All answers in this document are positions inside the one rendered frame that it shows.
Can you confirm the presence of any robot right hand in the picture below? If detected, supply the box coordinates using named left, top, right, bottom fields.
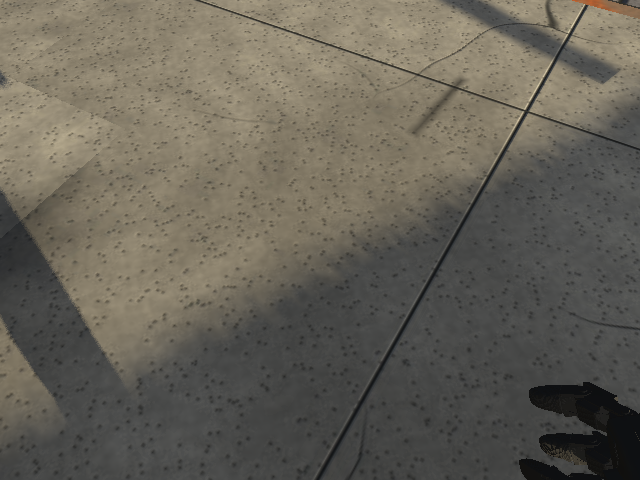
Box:
left=519, top=382, right=640, bottom=480

